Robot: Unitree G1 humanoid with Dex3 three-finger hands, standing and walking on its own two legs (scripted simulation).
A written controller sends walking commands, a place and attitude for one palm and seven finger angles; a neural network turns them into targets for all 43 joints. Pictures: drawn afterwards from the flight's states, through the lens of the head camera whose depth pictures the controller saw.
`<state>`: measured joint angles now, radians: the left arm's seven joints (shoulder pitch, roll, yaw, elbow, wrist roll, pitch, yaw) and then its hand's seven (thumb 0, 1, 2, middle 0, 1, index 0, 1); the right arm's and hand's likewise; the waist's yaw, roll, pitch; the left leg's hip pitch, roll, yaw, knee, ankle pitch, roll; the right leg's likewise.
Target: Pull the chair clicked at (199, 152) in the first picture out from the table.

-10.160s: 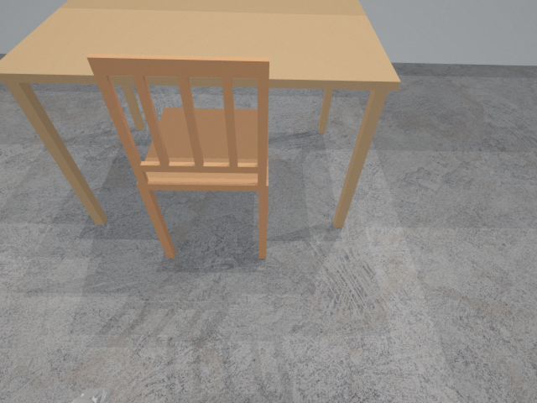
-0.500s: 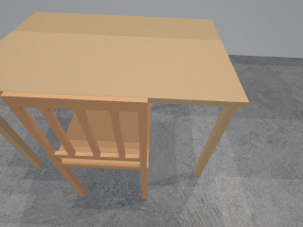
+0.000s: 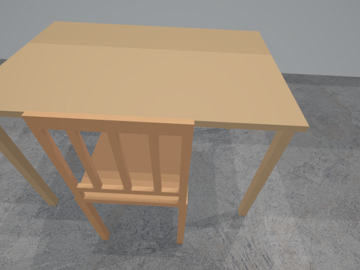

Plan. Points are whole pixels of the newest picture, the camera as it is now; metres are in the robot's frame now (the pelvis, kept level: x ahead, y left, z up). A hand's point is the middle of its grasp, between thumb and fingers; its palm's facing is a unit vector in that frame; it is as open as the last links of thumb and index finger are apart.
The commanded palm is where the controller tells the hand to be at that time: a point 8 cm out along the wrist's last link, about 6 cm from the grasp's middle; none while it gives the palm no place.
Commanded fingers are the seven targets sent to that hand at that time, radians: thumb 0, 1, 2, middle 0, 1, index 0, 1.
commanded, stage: look again from close up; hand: left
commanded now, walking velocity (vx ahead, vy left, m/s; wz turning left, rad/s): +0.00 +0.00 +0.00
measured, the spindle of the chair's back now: (121, 163) +0.43 +0.21 -0.07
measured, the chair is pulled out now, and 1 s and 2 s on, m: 0.00 0.00 0.00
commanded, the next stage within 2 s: raise the hand toward the chair's back in 0.60 s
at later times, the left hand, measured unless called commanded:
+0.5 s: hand out of the picture +0.00 +0.19 -0.17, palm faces -0.02 -0.98 -0.21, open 7.3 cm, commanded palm none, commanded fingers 0.00 0.90 0.90 -0.20 -0.30 -0.20 -0.30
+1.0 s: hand (116, 221) +0.22 +0.15 +0.01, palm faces +0.04 -1.00 +0.00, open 8.2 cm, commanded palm +0.12 +0.23 -0.06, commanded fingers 0.00 0.53 0.74 -0.16 -0.24 -0.16 -0.24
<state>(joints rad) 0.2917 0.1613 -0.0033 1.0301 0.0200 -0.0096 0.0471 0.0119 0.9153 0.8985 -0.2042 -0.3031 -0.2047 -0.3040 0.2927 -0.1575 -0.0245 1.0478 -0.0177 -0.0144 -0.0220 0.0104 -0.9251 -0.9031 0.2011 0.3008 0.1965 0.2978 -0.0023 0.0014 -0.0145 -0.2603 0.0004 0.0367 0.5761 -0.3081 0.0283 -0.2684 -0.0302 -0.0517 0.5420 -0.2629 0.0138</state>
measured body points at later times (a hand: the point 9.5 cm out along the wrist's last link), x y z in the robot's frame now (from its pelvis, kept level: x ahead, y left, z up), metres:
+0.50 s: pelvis +0.00 +0.02 +0.01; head +0.01 +0.01 +0.46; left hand +0.01 +0.24 -0.15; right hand +0.02 -0.21 -0.15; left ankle +0.00 +0.10 -0.73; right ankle +0.02 -0.13 -0.73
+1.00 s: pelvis -0.02 -0.01 -0.04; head -0.01 +0.00 +0.41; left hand +0.21 +0.21 +0.01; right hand +0.15 -0.27 -0.10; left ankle +0.00 +0.10 -0.73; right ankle +0.02 -0.13 -0.73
